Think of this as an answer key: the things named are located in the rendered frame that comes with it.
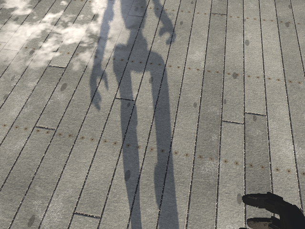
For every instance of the robot right hand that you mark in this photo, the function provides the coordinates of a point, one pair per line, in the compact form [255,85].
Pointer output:
[290,216]

